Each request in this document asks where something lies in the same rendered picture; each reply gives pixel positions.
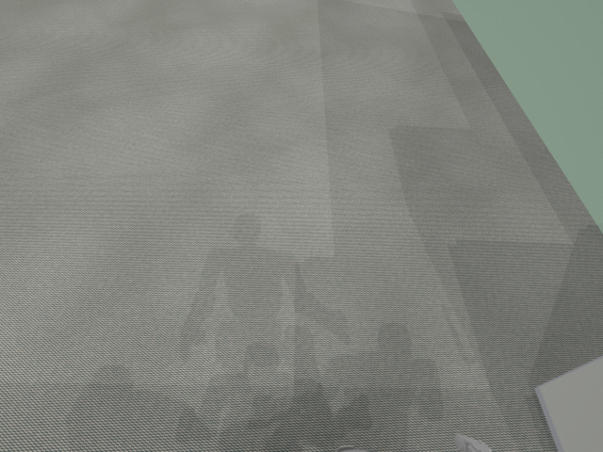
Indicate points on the fridge door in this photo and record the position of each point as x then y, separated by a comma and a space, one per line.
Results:
575, 404

